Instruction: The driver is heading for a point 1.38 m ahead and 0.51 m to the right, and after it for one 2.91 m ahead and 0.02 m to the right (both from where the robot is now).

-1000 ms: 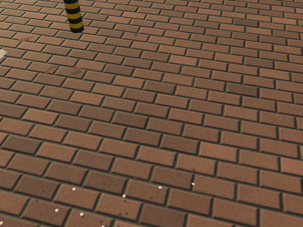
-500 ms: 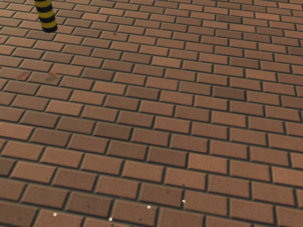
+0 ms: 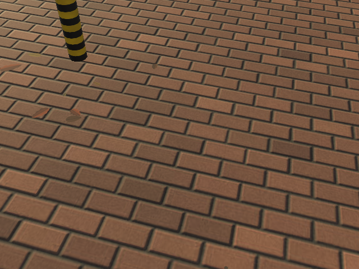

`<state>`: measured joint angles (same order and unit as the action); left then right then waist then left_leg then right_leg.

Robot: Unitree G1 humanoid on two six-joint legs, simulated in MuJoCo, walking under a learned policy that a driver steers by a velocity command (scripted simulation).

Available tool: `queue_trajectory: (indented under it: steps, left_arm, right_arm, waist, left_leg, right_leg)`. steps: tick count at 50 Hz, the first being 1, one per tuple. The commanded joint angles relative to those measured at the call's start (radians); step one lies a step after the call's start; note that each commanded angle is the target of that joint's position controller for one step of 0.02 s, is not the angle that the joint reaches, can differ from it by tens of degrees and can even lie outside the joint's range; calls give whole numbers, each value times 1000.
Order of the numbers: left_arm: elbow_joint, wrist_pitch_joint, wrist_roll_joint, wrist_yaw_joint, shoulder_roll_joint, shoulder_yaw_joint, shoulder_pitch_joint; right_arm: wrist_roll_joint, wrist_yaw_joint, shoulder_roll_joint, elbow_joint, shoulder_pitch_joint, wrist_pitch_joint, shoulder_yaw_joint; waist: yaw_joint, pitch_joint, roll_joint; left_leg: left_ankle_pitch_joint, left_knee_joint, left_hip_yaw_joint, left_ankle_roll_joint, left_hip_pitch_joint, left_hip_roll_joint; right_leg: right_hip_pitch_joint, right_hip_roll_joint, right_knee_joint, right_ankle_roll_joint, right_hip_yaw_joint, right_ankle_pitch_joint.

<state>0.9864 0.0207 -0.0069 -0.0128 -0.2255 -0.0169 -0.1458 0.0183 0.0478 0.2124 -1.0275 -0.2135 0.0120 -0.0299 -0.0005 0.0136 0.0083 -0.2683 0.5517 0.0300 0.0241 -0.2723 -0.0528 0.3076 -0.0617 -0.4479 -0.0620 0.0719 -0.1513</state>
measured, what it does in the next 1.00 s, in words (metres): walks ahead: left foot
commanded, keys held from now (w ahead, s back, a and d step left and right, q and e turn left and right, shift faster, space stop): no key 0.04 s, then w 0.76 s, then w+e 0.20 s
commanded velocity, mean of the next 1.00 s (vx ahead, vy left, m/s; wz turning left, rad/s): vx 0.37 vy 0.00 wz -0.04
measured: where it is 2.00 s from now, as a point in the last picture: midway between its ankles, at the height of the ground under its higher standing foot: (212, 173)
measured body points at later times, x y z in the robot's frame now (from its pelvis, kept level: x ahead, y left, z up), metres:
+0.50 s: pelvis +0.15 -0.02 +0.01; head +0.16 -0.03 +0.46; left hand +0.13 +0.23 -0.13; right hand +0.25 -0.29 -0.12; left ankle +0.16 +0.13 -0.65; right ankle +0.08 -0.09 -0.73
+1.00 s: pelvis +0.42 +0.04 +0.01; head +0.44 +0.04 +0.46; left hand +0.51 +0.30 -0.13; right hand +0.47 -0.23 -0.13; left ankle +0.46 +0.11 -0.73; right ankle +0.43 -0.13 -0.65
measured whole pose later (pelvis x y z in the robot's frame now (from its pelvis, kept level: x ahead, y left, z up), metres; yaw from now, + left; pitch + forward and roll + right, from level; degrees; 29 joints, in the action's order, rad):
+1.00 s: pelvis +0.42 +0.04 +0.01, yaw -5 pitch -1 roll +2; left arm 0.97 0.06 0.04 -0.02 -0.26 -0.07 -0.24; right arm 0.01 -0.03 0.23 -0.99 -0.22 -0.11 -0.06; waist 0.02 0.04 0.04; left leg -0.14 0.33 -0.13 -0.07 -0.19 0.05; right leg 0.58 0.10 -1.14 -0.06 -0.07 -0.26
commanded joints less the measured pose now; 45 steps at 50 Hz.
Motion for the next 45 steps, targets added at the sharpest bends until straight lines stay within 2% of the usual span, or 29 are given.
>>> queue_trajectory:
  steps: [1, 3, 6, 7, 9, 10, 11, 13, 15, 16, 17, 18, 19, 20, 21, 23, 25, 29, 32, 35, 37, 38, 39, 40, 41, 42, 43, 44, 45]
  left_arm:
    - [-48, 4, -3, -15, -105, -23, 9]
    - [-25, 1, -5, -19, -104, -24, -31]
    - [-23, 9, 15, -15, -116, -34, -15]
    - [-31, 21, 17, -11, -101, -32, 3]
    - [-48, 49, 22, 4, -68, -30, 48]
    - [-53, 61, 26, 13, -63, -30, 50]
    - [-55, 70, 31, 20, -68, -31, 45]
    - [-40, 82, 37, 26, -70, -35, 2]
    - [30, 77, 35, 20, -106, -57, -159]
    - [58, 75, 32, 13, -175, -80, -276]
    - [78, 73, 36, 17, -264, -102, -396]
    - [75, 82, 20, 19, -191, -72, -377]
    - [56, 90, 14, 22, -137, -54, -319]
    - [40, 95, 9, 26, -128, -49, -277]
    - [30, 95, 11, 32, -120, -42, -250]
    - [35, 82, 7, 31, -91, -28, -260]
    - [40, 73, 7, 18, -108, -28, -284]
    - [31, 67, 5, -3, -151, -35, -281]
    - [55, 70, 17, -3, -153, -41, -338]
    - [66, 63, 23, -3, -152, -50, -338]
    - [56, 54, 19, -4, -177, -61, -310]
    - [51, 46, 14, -3, -177, -62, -293]
    - [37, 41, 8, -2, -164, -55, -276]
    - [17, 48, -3, 6, -84, -32, -346]
    - [33, 71, 14, 16, 10, -3, -417]
    - [13, 90, 49, 18, -100, -34, -304]
    - [-21, 98, 67, 14, -142, -47, -217]
    - [-27, 97, 59, 3, -142, -53, -180]
    - [-22, 84, 46, -5, -125, -62, -192]
  right_arm:
    - [-2, 0, 111, -4, -41, -27, -22]
    - [-9, -2, 103, -8, -37, -42, -24]
    - [-27, 1, 136, -7, -89, -50, -38]
    - [-32, 0, 146, -9, -113, -58, -43]
    - [-42, -2, 181, -27, -185, -75, -57]
    - [-43, -3, 195, -26, -180, -83, -63]
    - [-44, -5, 186, -18, -164, -90, -62]
    - [-51, -14, 175, 2, -109, -94, -61]
    - [-50, -21, 177, 32, -38, -90, -62]
    - [-49, -24, 127, 59, -1, -97, -49]
    - [-36, -23, 79, 92, 1, -118, -36]
    - [-43, -27, 114, 97, 16, -132, -46]
    - [-57, -38, 120, 90, 7, -141, -47]
    - [-59, -43, 111, 85, 7, -144, -46]
    - [-53, -46, 113, 88, 29, -144, -50]
    - [-45, -53, 97, 94, 45, -133, -54]
    - [-38, -59, 69, 113, 88, -120, -47]
    - [-38, -64, 36, 188, 274, -117, -21]
    - [-47, -75, 54, 220, 352, -115, -16]
    - [-49, -89, 86, 247, 375, -120, -22]
    - [-46, -90, 134, 233, 290, -122, -44]
    - [-46, -85, 168, 199, 165, -120, -64]
    - [-45, -77, 209, 148, -12, -115, -86]
    - [-21, -68, 290, 118, -173, -111, -106]
    - [-18, -74, 268, 107, -204, -108, -91]
    - [-30, -74, 191, 111, -139, -113, -70]
    - [-34, -73, 160, 132, -31, -119, -59]
    - [-26, -76, 131, 142, 45, -128, -49]
    - [-15, -81, 102, 141, 84, -137, -42]
  waist:
    - [-14, 51, -134]
    - [-20, 10, -117]
    - [11, 43, -69]
    - [23, 58, -86]
    - [48, 72, -171]
    - [42, 89, -196]
    - [30, 93, -180]
    - [-15, 78, -140]
    - [-86, 23, -104]
    - [-128, 2, 57]
    - [-158, -53, 295]
    - [-124, -34, 213]
    - [-87, 5, 129]
    - [-62, 10, 77]
    - [-50, 34, 38]
    - [-35, 28, 59]
    - [-35, 41, 57]
    - [-61, 95, 55]
    - [-78, 118, 66]
    - [-49, 112, 65]
    - [12, 26, 95]
    - [80, -52, 106]
    - [158, -151, 102]
    - [151, -310, -62]
    - [114, -437, -239]
    - [129, -295, -161]
    - [95, -143, -120]
    - [57, -78, -48]
    - [16, -42, -52]
  left_leg:
    - [-186, -216, 43, -57, -100, -28]
    - [-197, -215, 37, -46, -78, -18]
    - [-388, -204, 71, -104, -50, -32]
    - [-417, -225, 121, -132, -25, -65]
    - [-447, -324, 312, -212, 89, -198]
    - [-410, -345, 387, -247, 111, -261]
    - [-338, -336, 400, -253, 120, -281]
    - [-201, -291, 299, -211, 91, -232]
    - [-40, -181, 152, -149, -78, -128]
    - [75, 75, 11, -85, -243, -19]
    - [-98, 397, -72, -31, -447, 82]
    - [-253, 606, 23, -43, -567, 56]
    - [-190, 685, 61, -74, -613, 9]
    - [-101, 684, 51, -94, -624, -27]
    - [-29, 638, 36, -100, -624, -53]
    - [41, 556, 4, -90, -550, -72]
    - [95, 465, -27, -60, -531, -67]
    - [273, 133, -75, -32, -408, -18]
    - [338, 26, -82, -46, -351, 3]
    - [305, -38, -60, -90, -344, 8]
    - [243, -34, -87, -124, -201, 54]
    - [225, -35, -107, -149, -40, 85]
    - [231, -20, -71, -184, 221, 54]
    - [126, -8, 276, -298, 611, -194]
    - [-76, -193, 699, -388, 748, -363]
    - [-158, -256, 641, -325, 629, -318]
    - [-99, -293, 475, -280, 444, -296]
    - [-4, -332, 359, -255, 281, -265]
    - [59, -366, 258, -231, 172, -227]
  right_leg:
    - [-59, 90, 100, 9, -110, -210]
    - [-93, 74, 61, -5, -83, -210]
    - [32, 60, 3, -37, -74, -451]
    - [79, 55, -35, -36, -67, -435]
    - [199, 29, -190, -22, -12, -277]
    - [235, 53, -244, -32, -28, -233]
    - [246, 74, -249, -42, -48, -238]
    - [126, 67, -115, -54, -24, -232]
    - [-203, 47, -31, -50, -29, -111]
    - [-365, 176, 81, -106, -255, -204]
    - [-540, 379, 218, -226, -624, -190]
    - [-549, 444, 228, -258, -714, -135]
    - [-522, 421, 209, -231, -620, -64]
    - [-497, 386, 214, -200, -524, -26]
    - [-464, 358, 225, -173, -440, 77]
    - [-404, 302, 244, -137, -310, 237]
    - [-362, 283, 274, -142, -252, 293]
    - [-230, 238, 334, -123, -159, 263]
    - [-251, 262, 353, -124, -145, 236]
    - [-373, 306, 293, -105, -131, 365]
    - [-429, 314, 165, -83, -114, 673]
    - [-417, 290, 16, -66, -91, 809]
    - [-287, 248, -201, -37, -71, 758]
    - [69, 136, -575, 11, -36, 363]
    - [294, -7, -836, 30, -155, -416]
    - [392, 49, -930, 5, -230, -398]
    - [417, 102, -911, -9, -192, -294]
    - [363, 151, -859, -10, -176, -203]
    - [301, 183, -807, -10, -179, -150]
Keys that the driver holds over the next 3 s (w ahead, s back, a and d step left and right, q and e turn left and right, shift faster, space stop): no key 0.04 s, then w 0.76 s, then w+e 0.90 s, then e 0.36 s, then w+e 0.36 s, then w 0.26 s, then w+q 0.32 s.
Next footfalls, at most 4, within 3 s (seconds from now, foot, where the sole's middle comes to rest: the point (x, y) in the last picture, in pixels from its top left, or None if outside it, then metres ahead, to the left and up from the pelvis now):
0.78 left None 0.50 0.12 -0.77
1.36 right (220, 211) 0.76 -0.16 -0.77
1.82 left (203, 146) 1.11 -0.11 -0.77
2.30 right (247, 179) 0.93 -0.29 -0.77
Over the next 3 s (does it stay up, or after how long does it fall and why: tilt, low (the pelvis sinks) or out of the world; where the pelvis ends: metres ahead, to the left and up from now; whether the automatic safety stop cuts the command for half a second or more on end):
stays up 1.20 -0.44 0.01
